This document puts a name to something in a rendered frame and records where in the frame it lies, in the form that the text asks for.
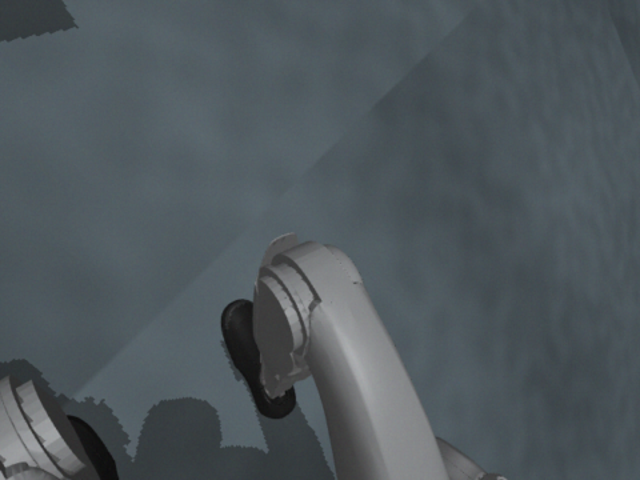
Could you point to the right robot foot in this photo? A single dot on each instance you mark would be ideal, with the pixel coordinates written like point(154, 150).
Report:
point(237, 330)

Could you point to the left robot foot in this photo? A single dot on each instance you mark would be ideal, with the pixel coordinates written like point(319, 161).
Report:
point(95, 449)

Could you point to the right robot hand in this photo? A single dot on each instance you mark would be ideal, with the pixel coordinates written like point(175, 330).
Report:
point(459, 466)

